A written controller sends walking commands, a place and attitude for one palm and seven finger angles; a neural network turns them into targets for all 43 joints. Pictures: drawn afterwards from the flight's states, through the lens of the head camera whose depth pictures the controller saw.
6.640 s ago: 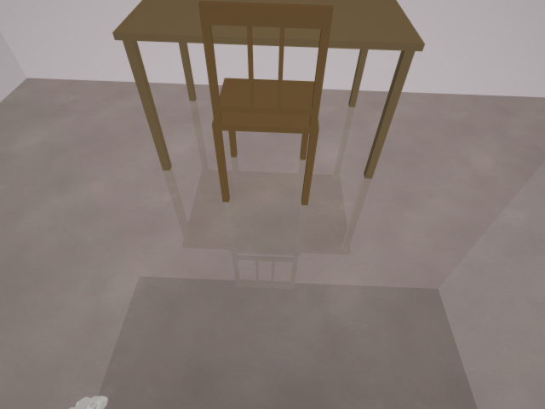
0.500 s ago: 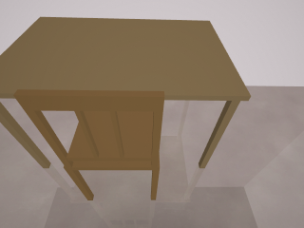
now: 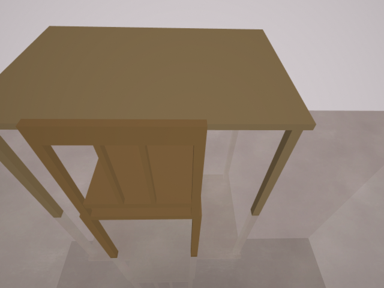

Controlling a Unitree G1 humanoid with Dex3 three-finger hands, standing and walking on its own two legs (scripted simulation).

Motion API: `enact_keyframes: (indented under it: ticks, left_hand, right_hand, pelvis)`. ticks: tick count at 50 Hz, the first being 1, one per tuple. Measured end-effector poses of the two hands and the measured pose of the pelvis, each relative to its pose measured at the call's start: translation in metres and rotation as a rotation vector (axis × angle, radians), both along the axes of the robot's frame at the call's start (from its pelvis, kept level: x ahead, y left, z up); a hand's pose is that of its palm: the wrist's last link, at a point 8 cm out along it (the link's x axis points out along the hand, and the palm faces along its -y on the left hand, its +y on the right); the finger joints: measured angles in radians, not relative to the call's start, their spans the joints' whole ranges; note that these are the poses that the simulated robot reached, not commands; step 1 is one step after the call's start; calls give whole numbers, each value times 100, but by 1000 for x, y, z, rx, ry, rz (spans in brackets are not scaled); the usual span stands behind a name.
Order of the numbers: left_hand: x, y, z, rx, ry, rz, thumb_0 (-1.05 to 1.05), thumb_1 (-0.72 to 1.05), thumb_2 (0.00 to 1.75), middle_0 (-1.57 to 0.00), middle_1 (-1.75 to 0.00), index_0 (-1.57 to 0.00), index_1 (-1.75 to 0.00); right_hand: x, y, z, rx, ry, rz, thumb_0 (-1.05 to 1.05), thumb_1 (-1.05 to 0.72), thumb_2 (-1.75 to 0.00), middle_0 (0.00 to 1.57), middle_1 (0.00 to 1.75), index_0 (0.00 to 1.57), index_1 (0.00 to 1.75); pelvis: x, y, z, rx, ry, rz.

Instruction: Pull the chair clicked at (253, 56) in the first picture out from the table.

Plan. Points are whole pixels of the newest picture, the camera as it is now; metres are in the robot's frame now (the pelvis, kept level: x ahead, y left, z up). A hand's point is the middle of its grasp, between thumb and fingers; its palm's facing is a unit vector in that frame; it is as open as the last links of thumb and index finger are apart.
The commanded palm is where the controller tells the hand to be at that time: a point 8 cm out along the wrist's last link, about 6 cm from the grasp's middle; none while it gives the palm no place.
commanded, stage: look again from close up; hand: left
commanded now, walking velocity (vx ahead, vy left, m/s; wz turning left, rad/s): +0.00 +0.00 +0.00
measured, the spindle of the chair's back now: (111, 176) +0.41 +0.26 -0.08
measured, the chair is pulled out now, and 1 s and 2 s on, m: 0.00 0.00 0.00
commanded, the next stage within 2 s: none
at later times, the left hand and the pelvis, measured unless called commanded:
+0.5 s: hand out of the picture -0.04 +0.16 -0.18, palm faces +0.03 -0.98 -0.18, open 7.3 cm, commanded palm none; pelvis -0.01 +0.00 +0.00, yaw +0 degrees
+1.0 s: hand out of the picture -0.05 +0.16 -0.18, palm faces +0.03 -0.98 -0.18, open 7.3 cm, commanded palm none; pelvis -0.01 +0.00 +0.00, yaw +0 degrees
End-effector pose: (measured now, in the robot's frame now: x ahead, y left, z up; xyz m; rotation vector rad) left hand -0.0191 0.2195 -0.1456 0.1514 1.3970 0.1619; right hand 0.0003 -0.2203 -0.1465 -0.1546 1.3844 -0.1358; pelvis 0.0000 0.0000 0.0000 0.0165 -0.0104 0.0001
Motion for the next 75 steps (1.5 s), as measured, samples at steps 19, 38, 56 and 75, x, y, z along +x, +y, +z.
enact_keyframes:
  ticks: [19,38,56,75]
  left_hand:
    - [-18,-9,-1,-19,30,13,0,91,90,-20,-30,-20,-30]
    - [-29,-12,0,-24,34,19,0,91,90,-19,-30,-20,-30]
    - [-31,-16,0,-26,34,16,0,91,90,-19,-30,-20,-30]
    - [-32,-19,-1,-32,20,19,0,91,90,-19,-30,-20,-30]
  right_hand:
    - [-18,7,-1,16,33,-11,1,-91,-90,20,30,20,30]
    - [-24,7,-1,18,33,-12,1,-92,-90,20,30,20,30]
    - [-33,8,-2,28,49,-21,1,-91,-90,20,30,20,30]
    - [-34,6,-1,23,44,-20,1,-92,-90,20,30,20,30]
  pelvis:
    - [-4,0,0,-3,-2,3]
    - [-11,-1,1,-5,-3,5]
    - [-14,-4,0,-6,0,5]
    - [-17,-6,0,-8,-3,9]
